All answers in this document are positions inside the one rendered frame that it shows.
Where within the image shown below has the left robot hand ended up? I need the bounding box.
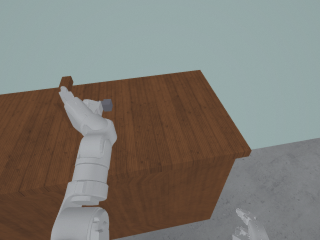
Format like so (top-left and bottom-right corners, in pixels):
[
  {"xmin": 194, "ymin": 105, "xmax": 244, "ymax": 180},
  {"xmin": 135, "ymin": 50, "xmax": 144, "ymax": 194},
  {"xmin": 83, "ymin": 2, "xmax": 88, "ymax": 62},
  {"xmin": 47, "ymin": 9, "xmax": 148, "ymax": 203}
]
[{"xmin": 59, "ymin": 86, "xmax": 103, "ymax": 133}]

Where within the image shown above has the right robot hand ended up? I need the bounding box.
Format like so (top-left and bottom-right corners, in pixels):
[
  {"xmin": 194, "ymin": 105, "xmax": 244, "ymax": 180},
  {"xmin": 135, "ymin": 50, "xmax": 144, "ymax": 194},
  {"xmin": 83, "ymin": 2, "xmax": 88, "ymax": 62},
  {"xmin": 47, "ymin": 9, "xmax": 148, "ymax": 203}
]
[{"xmin": 232, "ymin": 208, "xmax": 269, "ymax": 240}]

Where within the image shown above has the robot left upper arm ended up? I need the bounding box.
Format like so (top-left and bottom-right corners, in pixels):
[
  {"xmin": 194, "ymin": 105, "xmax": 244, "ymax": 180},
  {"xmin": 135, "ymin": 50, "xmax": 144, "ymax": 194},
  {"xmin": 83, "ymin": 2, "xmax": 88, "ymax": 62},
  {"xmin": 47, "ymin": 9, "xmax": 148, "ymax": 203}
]
[{"xmin": 51, "ymin": 207, "xmax": 109, "ymax": 240}]

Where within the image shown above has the counter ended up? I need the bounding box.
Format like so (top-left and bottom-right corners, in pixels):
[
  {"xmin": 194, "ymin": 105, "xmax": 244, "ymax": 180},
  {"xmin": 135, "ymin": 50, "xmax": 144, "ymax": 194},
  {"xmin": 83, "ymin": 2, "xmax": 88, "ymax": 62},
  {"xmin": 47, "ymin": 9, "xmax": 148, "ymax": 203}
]
[{"xmin": 0, "ymin": 70, "xmax": 252, "ymax": 240}]

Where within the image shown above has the robot left forearm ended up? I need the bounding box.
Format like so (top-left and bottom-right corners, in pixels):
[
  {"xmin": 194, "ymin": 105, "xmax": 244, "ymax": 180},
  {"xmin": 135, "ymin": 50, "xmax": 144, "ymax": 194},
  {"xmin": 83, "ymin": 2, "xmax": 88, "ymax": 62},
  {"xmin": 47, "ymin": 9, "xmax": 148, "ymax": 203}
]
[{"xmin": 50, "ymin": 113, "xmax": 117, "ymax": 240}]

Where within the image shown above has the tap lever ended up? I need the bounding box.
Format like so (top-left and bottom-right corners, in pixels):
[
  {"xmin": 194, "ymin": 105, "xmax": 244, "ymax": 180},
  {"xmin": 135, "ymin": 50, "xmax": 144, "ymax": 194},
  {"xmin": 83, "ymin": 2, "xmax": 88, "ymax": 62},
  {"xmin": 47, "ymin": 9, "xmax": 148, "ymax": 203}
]
[{"xmin": 97, "ymin": 99, "xmax": 113, "ymax": 112}]

